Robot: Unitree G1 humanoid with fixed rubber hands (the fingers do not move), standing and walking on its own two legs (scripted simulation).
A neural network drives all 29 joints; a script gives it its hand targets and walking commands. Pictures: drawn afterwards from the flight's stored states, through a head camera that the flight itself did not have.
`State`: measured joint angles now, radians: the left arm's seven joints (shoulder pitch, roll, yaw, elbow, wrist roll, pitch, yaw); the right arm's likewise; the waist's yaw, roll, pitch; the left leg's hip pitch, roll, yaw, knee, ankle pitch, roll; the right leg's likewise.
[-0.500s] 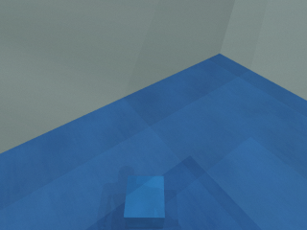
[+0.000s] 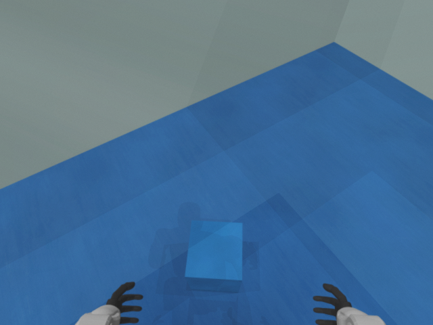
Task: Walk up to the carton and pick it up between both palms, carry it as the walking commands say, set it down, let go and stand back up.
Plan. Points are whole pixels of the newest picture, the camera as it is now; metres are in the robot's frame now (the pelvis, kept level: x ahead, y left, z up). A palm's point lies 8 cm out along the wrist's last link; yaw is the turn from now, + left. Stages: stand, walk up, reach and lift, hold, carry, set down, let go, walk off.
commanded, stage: reach and lift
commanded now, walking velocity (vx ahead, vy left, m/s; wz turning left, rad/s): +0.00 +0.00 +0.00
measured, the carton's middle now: (215, 257) +0.42 +0.03 -0.63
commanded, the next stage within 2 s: none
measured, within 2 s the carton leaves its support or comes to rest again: neither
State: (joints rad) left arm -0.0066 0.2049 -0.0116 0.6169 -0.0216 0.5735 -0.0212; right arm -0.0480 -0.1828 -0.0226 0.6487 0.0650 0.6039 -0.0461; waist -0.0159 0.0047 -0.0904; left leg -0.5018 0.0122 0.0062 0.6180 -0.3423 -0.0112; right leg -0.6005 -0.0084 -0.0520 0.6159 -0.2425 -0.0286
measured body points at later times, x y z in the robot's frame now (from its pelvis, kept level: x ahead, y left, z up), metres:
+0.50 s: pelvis -0.07 +0.02 -0.06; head +0.08 +0.01 +0.36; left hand +0.24 +0.20 -0.17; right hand +0.20 -0.21 -0.18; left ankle -0.03 +0.13 -0.72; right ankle +0.03 -0.10 -0.72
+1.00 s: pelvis -0.07 +0.00 -0.09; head +0.18 +0.00 +0.28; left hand +0.39 +0.20 -0.20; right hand +0.35 -0.20 -0.21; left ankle -0.03 +0.13 -0.72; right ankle +0.03 -0.10 -0.72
